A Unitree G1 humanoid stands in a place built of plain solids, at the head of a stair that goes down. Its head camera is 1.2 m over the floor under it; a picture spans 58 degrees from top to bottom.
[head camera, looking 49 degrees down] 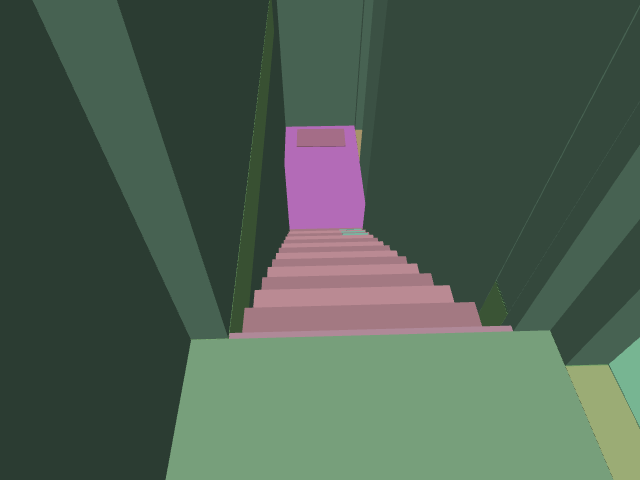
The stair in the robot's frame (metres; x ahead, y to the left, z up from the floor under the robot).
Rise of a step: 0.21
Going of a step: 0.22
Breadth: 0.88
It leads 2 degrees to the left of straight ahead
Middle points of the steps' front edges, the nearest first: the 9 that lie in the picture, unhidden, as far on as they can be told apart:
0.68 -0.16 0.00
0.90 -0.15 -0.20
1.12 -0.15 -0.41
1.34 -0.14 -0.61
1.56 -0.13 -0.82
1.78 -0.13 -1.02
2.00 -0.12 -1.23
2.22 -0.11 -1.43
2.44 -0.11 -1.64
